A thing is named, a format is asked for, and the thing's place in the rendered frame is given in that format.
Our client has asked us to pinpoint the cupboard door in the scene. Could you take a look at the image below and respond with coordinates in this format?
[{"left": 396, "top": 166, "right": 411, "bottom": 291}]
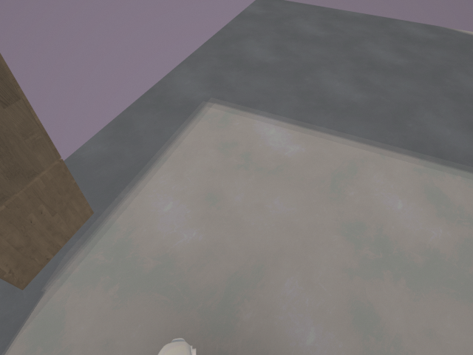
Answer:
[{"left": 0, "top": 61, "right": 58, "bottom": 206}]

